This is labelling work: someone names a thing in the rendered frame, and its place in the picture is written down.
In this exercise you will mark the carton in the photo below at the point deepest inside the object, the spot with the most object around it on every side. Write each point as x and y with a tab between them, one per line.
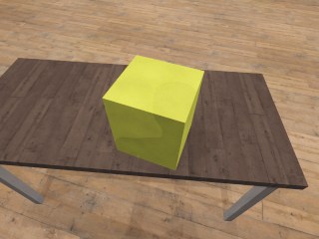
150	108

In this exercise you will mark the table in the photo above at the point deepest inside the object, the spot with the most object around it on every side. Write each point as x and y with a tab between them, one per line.
52	115

